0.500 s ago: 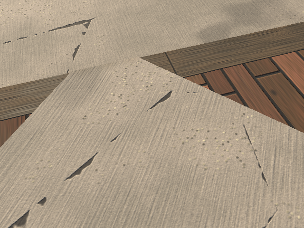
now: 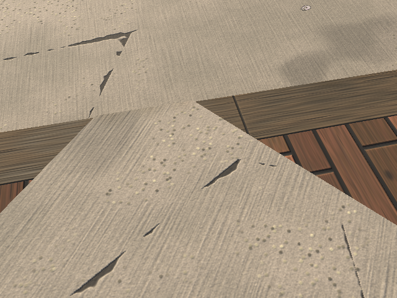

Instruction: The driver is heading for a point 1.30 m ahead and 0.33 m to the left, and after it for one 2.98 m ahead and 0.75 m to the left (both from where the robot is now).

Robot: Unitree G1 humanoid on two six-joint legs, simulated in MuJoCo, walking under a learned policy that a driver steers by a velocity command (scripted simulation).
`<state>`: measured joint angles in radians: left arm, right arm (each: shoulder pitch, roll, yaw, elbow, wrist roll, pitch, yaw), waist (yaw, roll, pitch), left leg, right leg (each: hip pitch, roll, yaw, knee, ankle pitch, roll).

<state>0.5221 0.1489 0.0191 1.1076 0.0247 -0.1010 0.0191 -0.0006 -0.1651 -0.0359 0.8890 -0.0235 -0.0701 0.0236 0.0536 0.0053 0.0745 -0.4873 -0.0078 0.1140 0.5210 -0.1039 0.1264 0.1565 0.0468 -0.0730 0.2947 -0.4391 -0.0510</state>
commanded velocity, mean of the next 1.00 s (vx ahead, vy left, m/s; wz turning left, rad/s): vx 0.50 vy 0.00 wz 0.22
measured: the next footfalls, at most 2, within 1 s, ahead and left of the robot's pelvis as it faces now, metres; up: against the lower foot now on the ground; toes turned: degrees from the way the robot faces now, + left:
right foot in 0.56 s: +0.49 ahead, -0.10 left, +0.00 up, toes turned -1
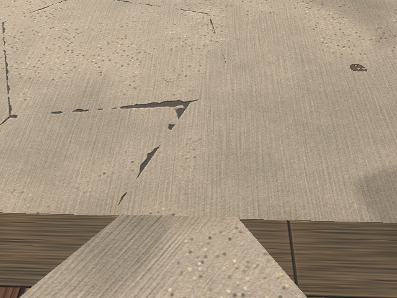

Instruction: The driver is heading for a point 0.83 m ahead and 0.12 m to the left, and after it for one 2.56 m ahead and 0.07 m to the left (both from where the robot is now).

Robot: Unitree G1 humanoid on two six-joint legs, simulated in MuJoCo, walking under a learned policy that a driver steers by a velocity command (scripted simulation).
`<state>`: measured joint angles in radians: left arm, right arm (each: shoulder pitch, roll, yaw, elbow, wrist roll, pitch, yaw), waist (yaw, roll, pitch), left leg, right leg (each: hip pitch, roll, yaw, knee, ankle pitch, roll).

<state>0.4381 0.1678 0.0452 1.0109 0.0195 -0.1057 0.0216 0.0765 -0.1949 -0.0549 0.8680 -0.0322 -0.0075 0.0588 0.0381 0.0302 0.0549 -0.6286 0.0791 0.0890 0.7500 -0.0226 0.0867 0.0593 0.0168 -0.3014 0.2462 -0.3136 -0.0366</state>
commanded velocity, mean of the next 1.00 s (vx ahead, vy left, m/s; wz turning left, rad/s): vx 0.50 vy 0.00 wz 0.32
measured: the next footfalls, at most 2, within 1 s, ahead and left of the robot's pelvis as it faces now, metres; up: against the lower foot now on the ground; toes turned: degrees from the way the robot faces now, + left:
left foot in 0.12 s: +0.21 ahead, +0.08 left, +0.00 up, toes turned +10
right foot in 0.70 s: +0.58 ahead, +0.03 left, +0.00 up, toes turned +17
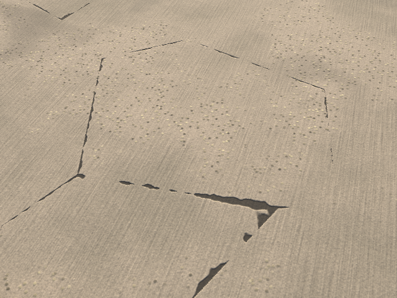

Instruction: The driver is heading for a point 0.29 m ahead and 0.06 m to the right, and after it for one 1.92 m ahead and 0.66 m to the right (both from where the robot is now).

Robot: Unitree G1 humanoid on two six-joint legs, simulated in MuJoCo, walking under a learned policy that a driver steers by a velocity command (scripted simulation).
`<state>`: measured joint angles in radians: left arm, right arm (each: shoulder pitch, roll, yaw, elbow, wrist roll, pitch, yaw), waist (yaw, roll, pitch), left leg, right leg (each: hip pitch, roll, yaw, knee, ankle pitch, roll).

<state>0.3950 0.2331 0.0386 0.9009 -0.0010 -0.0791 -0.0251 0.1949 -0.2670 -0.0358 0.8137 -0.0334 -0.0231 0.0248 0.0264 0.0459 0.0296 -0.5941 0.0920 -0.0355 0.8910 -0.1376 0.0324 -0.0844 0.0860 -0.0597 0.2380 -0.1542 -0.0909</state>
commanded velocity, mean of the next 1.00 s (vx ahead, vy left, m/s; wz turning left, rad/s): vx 0.44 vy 0.00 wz -0.38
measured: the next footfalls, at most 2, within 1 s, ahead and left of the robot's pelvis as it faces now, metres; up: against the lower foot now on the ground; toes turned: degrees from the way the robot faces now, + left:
left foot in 0.26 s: +0.25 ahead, +0.14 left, +0.00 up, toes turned +1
right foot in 0.78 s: +0.53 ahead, -0.08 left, -0.11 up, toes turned -24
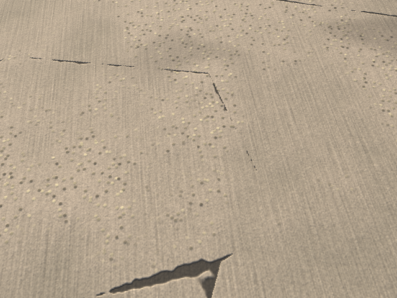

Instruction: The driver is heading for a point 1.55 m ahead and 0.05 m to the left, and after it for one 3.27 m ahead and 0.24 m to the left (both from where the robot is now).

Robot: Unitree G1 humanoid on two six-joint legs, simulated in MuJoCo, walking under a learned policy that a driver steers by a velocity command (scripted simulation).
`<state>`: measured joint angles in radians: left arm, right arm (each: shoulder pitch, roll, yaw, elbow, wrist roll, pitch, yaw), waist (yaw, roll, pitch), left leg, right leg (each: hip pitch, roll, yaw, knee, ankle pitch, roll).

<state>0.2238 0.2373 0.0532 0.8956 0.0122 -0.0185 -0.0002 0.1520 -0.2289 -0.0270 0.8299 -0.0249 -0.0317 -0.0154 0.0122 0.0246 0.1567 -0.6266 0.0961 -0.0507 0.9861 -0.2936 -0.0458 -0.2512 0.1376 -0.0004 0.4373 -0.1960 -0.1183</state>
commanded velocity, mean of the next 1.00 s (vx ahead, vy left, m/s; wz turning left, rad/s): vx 0.06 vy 0.00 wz -0.18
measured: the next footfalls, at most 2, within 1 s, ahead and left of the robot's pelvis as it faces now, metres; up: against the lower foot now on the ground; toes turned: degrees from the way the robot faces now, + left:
left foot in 0.16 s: +0.21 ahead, +0.14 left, +0.00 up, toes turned -8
right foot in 0.50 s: +0.07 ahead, -0.05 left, +0.00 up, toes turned -7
